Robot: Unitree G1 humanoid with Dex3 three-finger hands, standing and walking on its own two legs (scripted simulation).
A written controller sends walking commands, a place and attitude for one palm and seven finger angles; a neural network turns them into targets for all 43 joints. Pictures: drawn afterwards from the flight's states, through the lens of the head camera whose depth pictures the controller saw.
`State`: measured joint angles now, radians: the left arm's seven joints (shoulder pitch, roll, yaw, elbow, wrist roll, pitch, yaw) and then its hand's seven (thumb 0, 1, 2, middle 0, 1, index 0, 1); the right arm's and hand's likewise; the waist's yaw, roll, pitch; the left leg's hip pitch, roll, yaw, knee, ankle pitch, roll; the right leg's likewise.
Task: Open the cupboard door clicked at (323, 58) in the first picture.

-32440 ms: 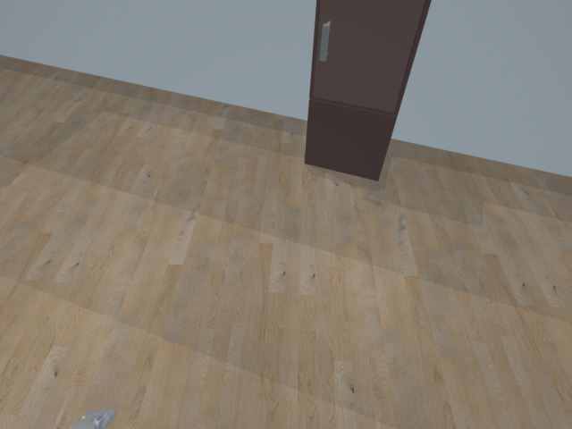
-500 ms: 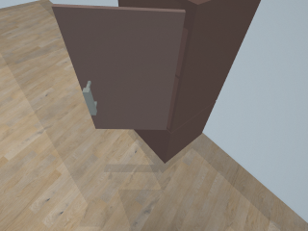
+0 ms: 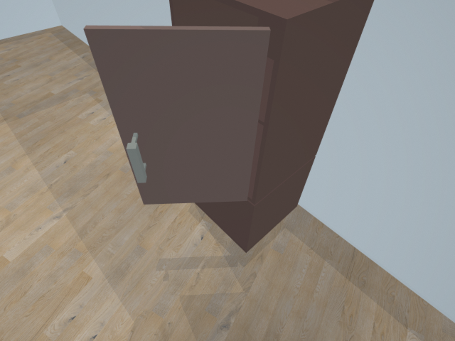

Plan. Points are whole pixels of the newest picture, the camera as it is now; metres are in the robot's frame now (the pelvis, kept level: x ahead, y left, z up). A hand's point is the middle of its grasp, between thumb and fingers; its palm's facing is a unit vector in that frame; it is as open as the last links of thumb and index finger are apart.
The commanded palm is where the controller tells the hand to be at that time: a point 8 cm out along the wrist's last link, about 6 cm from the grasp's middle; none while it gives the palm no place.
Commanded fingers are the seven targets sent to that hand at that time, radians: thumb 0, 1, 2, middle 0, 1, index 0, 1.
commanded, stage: come to a stop and stand still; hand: left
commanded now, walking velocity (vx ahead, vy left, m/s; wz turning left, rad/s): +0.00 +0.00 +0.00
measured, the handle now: (138, 158) +0.58 +0.28 -0.07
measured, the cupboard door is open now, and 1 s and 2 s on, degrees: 50 50 50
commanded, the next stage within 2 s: look again from close up in 1.68 s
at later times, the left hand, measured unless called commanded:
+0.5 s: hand out of the picture -0.03 +0.21 -0.16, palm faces +0.02 -0.97 -0.26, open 7.4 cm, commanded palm none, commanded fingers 0.00 0.90 0.90 -0.20 -0.30 -0.20 -0.30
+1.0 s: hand out of the picture -0.01 +0.17 -0.15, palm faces +0.03 -0.97 -0.24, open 7.4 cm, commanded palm none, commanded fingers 0.00 0.90 0.90 -0.20 -0.30 -0.20 -0.30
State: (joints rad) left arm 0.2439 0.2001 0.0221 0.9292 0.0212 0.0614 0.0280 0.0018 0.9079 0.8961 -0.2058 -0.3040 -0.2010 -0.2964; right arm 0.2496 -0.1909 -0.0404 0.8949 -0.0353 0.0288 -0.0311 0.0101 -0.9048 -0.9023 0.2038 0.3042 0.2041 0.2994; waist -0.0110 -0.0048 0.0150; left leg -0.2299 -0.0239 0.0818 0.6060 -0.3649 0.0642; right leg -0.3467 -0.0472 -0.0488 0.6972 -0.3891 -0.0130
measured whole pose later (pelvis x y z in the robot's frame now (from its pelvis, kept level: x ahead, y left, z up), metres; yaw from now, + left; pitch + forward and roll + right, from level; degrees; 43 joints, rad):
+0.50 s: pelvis -0.05 +0.01 +0.01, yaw +0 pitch -3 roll +1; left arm 0.33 0.20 0.01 0.98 0.03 0.03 0.02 0.00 0.91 0.90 -0.20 -0.30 -0.20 -0.30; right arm 0.33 -0.23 -0.04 0.98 -0.02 0.02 -0.02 0.01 -0.91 -0.90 0.21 0.30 0.21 0.30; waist 0.00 0.01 0.01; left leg -0.22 -0.06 0.11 0.48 -0.22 0.08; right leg -0.30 -0.05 -0.05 0.51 -0.17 0.00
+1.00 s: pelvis -0.03 -0.02 +0.01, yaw +1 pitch -1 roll +0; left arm 0.27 0.19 0.00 1.07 0.01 -0.01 0.03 0.00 0.91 0.90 -0.20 -0.30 -0.20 -0.30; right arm 0.31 -0.21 -0.01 1.08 -0.02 -0.01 -0.02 0.01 -0.91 -0.90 0.20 0.30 0.20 0.30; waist -0.01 0.01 0.00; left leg -0.18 -0.02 0.07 0.42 -0.21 0.04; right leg -0.24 -0.01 -0.08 0.42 -0.16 -0.03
